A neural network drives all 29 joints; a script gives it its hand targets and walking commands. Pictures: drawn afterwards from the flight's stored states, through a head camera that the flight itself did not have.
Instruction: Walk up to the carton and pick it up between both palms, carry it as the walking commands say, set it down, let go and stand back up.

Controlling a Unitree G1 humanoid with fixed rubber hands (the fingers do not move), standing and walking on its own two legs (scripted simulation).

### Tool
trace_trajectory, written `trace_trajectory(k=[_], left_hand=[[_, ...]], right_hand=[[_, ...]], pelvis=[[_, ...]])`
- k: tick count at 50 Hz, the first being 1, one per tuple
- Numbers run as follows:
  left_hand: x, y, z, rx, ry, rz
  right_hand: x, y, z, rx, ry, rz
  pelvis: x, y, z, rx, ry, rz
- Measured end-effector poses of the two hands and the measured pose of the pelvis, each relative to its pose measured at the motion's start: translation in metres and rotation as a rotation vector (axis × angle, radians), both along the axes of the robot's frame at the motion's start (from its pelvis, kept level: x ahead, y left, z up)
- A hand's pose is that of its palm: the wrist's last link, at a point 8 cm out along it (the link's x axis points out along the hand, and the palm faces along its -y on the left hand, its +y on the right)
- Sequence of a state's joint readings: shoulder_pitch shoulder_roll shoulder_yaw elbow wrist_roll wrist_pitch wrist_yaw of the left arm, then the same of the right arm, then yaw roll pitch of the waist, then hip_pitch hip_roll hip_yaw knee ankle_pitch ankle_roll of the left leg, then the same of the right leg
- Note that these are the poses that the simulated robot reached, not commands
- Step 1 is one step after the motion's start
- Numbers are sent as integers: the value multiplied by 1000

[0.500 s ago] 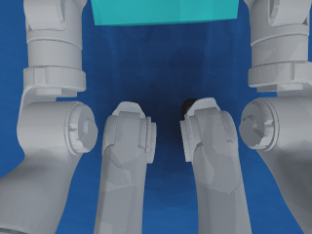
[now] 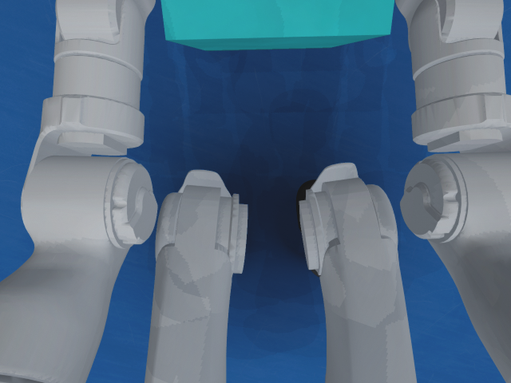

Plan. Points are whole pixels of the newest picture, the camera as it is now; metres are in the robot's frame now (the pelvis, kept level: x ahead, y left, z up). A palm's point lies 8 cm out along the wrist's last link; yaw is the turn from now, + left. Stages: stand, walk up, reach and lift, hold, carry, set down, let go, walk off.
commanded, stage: set down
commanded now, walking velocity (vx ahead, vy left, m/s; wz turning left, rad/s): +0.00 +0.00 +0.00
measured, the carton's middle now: out of the picture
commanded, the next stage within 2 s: none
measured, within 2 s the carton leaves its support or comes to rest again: rests again in 0.40 s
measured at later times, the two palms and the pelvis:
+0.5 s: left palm out of the picture +0.56 +0.13 -0.17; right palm out of the picture +0.55 -0.16 -0.18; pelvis -0.01 +0.00 -0.01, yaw +0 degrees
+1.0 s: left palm out of the picture +0.56 +0.13 -0.18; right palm out of the picture +0.55 -0.16 -0.19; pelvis +0.00 +0.00 -0.02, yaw +0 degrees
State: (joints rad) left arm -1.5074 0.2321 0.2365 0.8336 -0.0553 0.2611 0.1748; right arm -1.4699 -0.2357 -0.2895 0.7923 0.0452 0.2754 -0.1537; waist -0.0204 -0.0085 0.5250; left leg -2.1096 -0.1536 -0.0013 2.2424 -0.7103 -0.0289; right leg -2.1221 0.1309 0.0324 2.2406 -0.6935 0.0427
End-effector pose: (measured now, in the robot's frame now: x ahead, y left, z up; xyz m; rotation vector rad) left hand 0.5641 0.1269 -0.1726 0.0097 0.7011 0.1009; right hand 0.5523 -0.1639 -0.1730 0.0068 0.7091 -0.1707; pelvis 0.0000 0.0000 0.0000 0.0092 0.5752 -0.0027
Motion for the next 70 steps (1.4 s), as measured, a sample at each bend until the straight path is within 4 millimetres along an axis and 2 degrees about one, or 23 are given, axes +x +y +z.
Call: trace_trajectory(k=[5, 12, 18, 24, 32, 54, 70], left_hand=[[-6, 7, 4, -2, -3, 23], [-17, 8, -1, 14, 40, 15], [-11, 5, 2, 25, 34, 0], [-2, 2, 3, 28, 23, 0], [-4, 6, -6, -22, 7, 17], [-2, 8, -9, -37, -14, -43], [-1, 10, -11, -49, -22, -43]], right_hand=[[2, 7, 6, 7, -3, 17], [-10, 7, -3, -1, 38, 37], [-11, 3, -6, 13, 36, 36], [-3, 1, -7, 8, 27, 42], [1, 1, -9, 28, 13, 49], [0, -2, -15, 92, -18, 51], [3, -3, -15, 83, -21, 91]], pelvis=[[-5, 2, -4, -16, -21, -8], [-10, 3, -5, -18, -31, -6], [-9, 0, -6, -11, -32, 0], [-6, -4, -8, -1, -27, 2], [-3, -7, -11, 4, -24, 1], [-1, -3, -23, -2, -44, 6], [-1, -5, -23, 3, -36, 6]])
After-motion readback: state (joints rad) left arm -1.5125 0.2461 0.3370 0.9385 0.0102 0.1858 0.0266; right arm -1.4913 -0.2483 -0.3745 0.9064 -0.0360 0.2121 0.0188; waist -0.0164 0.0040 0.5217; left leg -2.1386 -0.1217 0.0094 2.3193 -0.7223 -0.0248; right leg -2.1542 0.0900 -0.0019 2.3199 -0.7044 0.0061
